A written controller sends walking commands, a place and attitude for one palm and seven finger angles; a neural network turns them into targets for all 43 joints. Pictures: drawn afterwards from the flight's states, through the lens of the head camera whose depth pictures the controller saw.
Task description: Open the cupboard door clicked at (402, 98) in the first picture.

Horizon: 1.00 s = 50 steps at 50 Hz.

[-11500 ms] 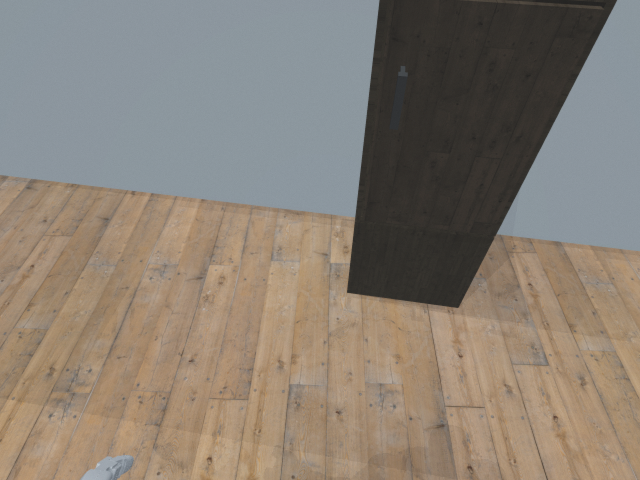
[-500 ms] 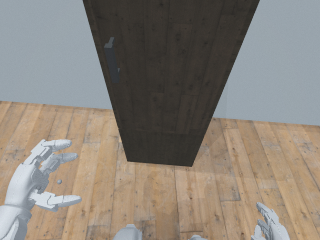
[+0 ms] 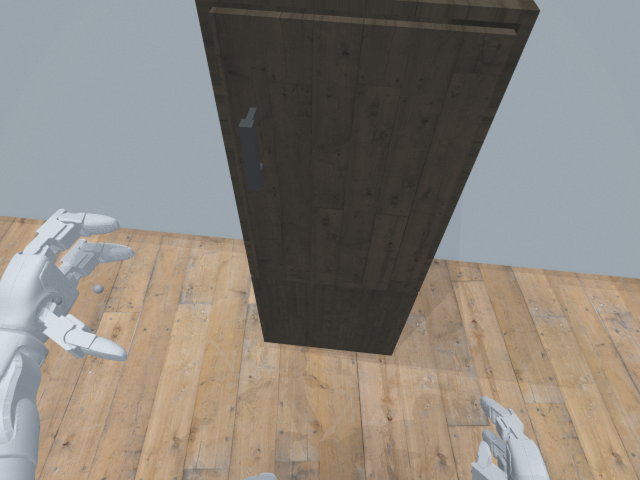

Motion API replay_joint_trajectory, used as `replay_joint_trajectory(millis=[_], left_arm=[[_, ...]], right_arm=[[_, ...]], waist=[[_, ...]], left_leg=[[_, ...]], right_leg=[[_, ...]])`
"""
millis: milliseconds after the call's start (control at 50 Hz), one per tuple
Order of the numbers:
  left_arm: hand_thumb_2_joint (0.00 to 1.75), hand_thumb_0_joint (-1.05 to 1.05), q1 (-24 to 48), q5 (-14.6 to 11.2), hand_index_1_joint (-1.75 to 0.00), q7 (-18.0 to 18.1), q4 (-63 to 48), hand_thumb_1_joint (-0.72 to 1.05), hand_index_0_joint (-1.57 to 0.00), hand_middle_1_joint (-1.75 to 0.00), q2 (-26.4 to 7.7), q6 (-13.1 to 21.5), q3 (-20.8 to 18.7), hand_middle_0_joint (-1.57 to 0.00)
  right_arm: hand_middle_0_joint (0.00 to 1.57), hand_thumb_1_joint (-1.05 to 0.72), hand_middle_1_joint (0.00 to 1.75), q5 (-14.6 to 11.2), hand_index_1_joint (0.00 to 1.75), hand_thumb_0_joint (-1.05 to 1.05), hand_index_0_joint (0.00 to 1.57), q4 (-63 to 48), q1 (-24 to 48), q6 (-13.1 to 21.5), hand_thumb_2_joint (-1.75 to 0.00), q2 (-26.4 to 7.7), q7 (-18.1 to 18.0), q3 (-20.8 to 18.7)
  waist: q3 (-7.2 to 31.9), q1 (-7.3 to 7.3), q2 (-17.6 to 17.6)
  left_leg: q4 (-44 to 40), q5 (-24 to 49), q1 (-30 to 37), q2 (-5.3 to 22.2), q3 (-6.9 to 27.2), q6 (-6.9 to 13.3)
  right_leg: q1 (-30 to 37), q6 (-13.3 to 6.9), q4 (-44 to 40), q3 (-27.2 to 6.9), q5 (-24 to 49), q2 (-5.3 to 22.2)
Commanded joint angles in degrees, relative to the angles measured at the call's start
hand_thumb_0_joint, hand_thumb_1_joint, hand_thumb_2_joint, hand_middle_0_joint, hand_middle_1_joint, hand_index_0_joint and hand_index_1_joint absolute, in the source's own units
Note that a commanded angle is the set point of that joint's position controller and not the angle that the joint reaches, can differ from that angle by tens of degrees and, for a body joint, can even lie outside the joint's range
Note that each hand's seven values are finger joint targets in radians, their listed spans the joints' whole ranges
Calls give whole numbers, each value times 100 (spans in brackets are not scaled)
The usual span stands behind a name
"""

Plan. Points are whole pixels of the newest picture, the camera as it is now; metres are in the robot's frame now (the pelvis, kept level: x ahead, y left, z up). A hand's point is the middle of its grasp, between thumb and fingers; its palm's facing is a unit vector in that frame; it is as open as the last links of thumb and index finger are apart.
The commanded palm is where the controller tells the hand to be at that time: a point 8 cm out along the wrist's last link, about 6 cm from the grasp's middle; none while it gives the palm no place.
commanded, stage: raise the hand with hooked fingers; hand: left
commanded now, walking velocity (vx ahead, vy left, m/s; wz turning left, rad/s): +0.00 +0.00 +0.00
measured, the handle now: (253, 149) +0.56 +0.15 +0.09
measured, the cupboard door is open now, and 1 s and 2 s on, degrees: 0 0 0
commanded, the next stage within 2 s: move the hooked fingers beside the handle in 0.54 s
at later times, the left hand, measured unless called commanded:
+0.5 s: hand (120, 284) +0.29 +0.25 +0.10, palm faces +0.00 -1.00 -0.05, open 14.0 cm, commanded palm +0.26 +0.30 +0.11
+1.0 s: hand (152, 251) +0.34 +0.23 +0.10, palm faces -0.03 -1.00 -0.02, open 14.0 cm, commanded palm +0.32 +0.29 +0.10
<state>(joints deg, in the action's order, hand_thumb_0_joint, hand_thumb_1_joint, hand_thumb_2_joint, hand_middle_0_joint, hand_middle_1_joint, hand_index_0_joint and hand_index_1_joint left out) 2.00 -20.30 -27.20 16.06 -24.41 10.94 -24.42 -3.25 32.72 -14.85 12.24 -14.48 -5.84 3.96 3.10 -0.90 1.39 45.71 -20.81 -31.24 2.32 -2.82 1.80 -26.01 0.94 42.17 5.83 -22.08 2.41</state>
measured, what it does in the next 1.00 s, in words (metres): stands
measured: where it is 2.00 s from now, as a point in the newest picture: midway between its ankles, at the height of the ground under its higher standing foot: outside the picture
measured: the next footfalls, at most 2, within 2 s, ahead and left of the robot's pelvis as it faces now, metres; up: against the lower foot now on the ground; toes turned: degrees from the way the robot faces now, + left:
none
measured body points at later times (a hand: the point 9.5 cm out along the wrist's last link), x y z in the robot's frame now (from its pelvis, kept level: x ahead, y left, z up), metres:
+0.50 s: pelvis +0.00 -0.02 +0.01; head +0.03 -0.02 +0.46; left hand +0.29 +0.31 +0.11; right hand +0.15 -0.27 -0.07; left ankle +0.03 +0.09 -0.71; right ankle -0.01 -0.13 -0.71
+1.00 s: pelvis -0.01 -0.03 +0.00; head +0.04 -0.03 +0.45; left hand +0.34 +0.29 +0.11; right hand +0.13 -0.29 -0.09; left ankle +0.03 +0.09 -0.71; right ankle -0.01 -0.13 -0.71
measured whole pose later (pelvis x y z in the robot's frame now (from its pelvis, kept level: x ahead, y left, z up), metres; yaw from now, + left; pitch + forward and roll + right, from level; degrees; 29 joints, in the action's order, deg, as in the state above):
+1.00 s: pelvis -0.01 -0.03 +0.00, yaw -1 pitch +7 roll -1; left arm 17.4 -17.9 -29.3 35.3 -26.5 11.7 -23.9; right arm -3.8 34.7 -16.0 9.4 -16.5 -6.4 2.5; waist 2.4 1.2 1.5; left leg 42.9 -18.6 -31.1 3.6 -2.7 -0.2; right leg -27.2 -1.1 41.7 5.8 -21.3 1.0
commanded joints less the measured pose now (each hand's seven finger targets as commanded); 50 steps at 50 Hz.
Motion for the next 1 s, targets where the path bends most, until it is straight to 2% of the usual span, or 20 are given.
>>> replay_joint_trajectory(millis=[0, 20, 60, 80, 120, 180, 260, 380, 420, 480, 620, 640, 680, 700, 760, 860, 920, 940, 960, 980], left_arm=[[30, 0, 1492, -105, -120, -243, -469, -50, -30, -120, -1484, -110, -394, -30], [30, 0, 1593, -103, -120, -276, -447, -50, -30, -120, -1584, -182, -442, -30], [30, 0, 1387, -126, -120, -336, -319, -50, -30, -120, -1443, -275, -351, -30], [30, 0, 1290, -159, -120, -366, -377, -50, -30, -120, -1454, -250, -384, -30], [30, 0, 1229, -213, -120, -347, -544, -50, -30, -120, -1574, -123, -557, -30], [30, 0, 1301, -236, -120, -199, -857, -50, -30, -120, -1746, 151, -761, -30], [30, 0, 1454, -164, -120, -71, -823, -50, -30, -120, -1665, 291, -721, -30], [30, 0, 1495, -100, -120, -128, -728, -50, -30, -120, -1618, 207, -566, -30], [30, 0, 1534, -120, -120, -168, -800, -50, -30, -120, -1628, 229, -573, -30], [30, 0, 1472, -211, -120, -193, -562, -50, -30, -120, -1610, 222, -620, -30], [30, 0, 1582, -152, -120, -243, -450, -50, -30, -120, -1556, 255, -508, -30], [30, 0, 1656, -155, -120, -239, -451, -50, -30, -120, -1513, 264, -467, -30], [30, 0, 1874, -168, -120, -222, -356, -50, -30, -120, -1652, 314, -539, -30], [30, 0, 2189, -153, -120, -231, -350, -50, -30, -120, -1607, 346, -448, -30], [30, 0, 2640, -75, -120, -185, 159, -50, -30, -120, -1796, 372, -546, -30], [30, 0, 3087, 68, -120, -223, 433, -50, -30, -120, -1736, 422, -306, -30], [30, 0, 3317, 75, -120, -217, 768, -50, -30, -120, -1855, 399, -362, -30], [30, 0, 3264, 89, -120, -203, 955, -50, -30, -120, -1944, 396, -456, -30], [30, 0, 3279, 116, -120, -187, 1022, -50, -30, -120, -2016, 399, -510, -30], [30, 0, 3306, 95, -120, -182, 1195, -50, -30, -120, -2098, 388, -583, -30]], right_arm=[[20, -90, 30, -64, 30, 0, 20, -772, 207, 250, -90, -982, -107, -425], [20, -90, 30, -67, 30, 0, 20, -778, 192, 238, -90, -993, -110, -437], [20, -90, 30, -67, 30, 0, 20, -842, 179, 236, -90, -990, -90, -450], [20, -90, 30, -53, 30, 0, 20, -889, 178, 247, -90, -998, -63, -459], [20, -90, 30, -32, 30, 0, 20, -907, 152, 245, -90, -1010, -11, -486], [20, -90, 30, 14, 30, 0, 20, -892, 135, 261, -90, -990, 36, -502], [20, -90, 30, -2, 30, 0, 20, -818, 118, 227, -90, -968, 32, -515], [20, -90, 30, -18, 30, 0, 20, -814, 114, 190, -90, -972, -24, -513], [20, -90, 30, -28, 30, 0, 20, -817, 144, 194, -90, -957, -24, -505], [20, -90, 30, -26, 30, 0, 20, -794, 153, 189, -90, -970, -45, -499], [20, -90, 30, -44, 30, 0, 20, -790, 179, 184, -90, -944, -36, -492], [20, -90, 30, -39, 30, 0, 20, -792, 193, 190, -90, -941, -36, -488], [20, -90, 30, -26, 30, 0, 20, -732, 131, 169, -90, -980, -61, -494], [20, -90, 30, -35, 30, 0, 20, -706, 154, 169, -90, -970, -65, -478], [20, -90, 30, -41, 30, 0, 20, -579, 87, 123, -90, -994, -109, -472], [20, -90, 30, -48, 30, 0, 20, -542, 35, 70, -90, -972, -111, -479], [20, -90, 30, -45, 30, 0, 20, -501, -42, 11, -90, -1005, -99, -487], [20, -90, 30, -40, 30, 0, 20, -486, -87, -20, -90, -1028, -94, -499], [20, -90, 30, -36, 30, 0, 20, -505, -92, -42, -90, -1034, -84, -502], [20, -90, 30, -25, 30, 0, 20, -500, -130, -74, -90, -1052, -69, -492]], waist=[[1040, 89, 544], [1090, 76, 532], [1150, 65, 307], [1239, 4, 200], [1440, -10, 69], [1472, -63, 238], [1255, 13, 607], [1230, 53, 436], [1336, 54, 570], [1122, 67, 115], [1212, 67, 270], [1202, 84, 305], [1156, 120, 29], [1128, 202, 97], [989, 265, 74], [1360, 250, 441], [1401, 276, 179], [1427, 242, 38], [1466, 204, 141], [1430, 186, -66]], left_leg=[[-987, 1075, 1309, -129, 522, -98], [-1004, 1101, 1334, -135, 538, -96], [-997, 1156, 1319, -145, 523, -73], [-953, 1355, 1344, -158, 513, -63], [-913, 1590, 1404, -160, 453, -52], [-880, 1821, 1469, -161, 422, -64], [-967, 1442, 1455, -151, 378, -79], [-946, 1306, 1380, -179, 315, -23], [-952, 1335, 1448, -187, 314, -26], [-906, 1220, 1245, -191, 290, -8], [-889, 1233, 1274, -217, 257, -7], [-876, 1203, 1274, -219, 246, -5], [-817, 1195, 1166, -210, 242, 3], [-808, 1126, 1166, -217, 235, 8], [-803, 839, 1008, -214, 258, -1], [-763, 979, 1158, -226, 241, 4], [-714, 995, 1027, -213, 243, 14], [-731, 987, 948, -212, 252, 10], [-716, 1031, 885, -219, 231, 3], [-693, 1086, 799, -214, 243, 12]], right_leg=[[-65, -244, -615, -99, 969, -363], [-32, -239, -640, -99, 1001, -350], [8, -229, -659, -88, 1070, -347], [166, -258, -652, -109, 1237, -373], [261, -232, -631, -118, 1493, -373], [297, -263, -583, -150, 1656, -402], [105, -239, -643, -172, 1330, -367], [276, -236, -751, -265, 1317, -356], [288, -223, -755, -269, 1376, -348], [328, -207, -824, -321, 1320, -355], [311, -174, -800, -368, 1384, -323], [269, -170, -802, -375, 1372, -317], [313, -163, -810, -425, 1364, -325], [232, -140, -829, -466, 1336, -314], [74, -131, -877, -514, 965, -293], [124, -162, -781, -506, 1138, -272], [172, -143, -765, -550, 1217, -279], [207, -139, -745, -526, 1210, -279], [258, -142, -711, -546, 1271, -261], [339, -152, -682, -555, 1343, -275]])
